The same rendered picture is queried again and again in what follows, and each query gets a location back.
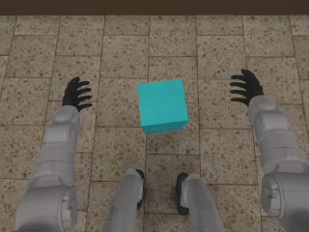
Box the carton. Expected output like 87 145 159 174
136 78 188 133

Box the robot right foot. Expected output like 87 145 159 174
176 173 189 216

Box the robot right upper arm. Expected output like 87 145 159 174
260 171 309 232

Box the right robot hand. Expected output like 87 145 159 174
229 69 264 107

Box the robot right shin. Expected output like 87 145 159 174
180 173 205 208

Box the robot left upper arm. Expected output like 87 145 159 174
12 185 79 232

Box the left robot hand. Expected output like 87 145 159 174
62 76 92 112

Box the robot right forearm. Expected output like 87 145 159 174
248 95 309 174

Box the robot left forearm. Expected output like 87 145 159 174
15 105 82 230

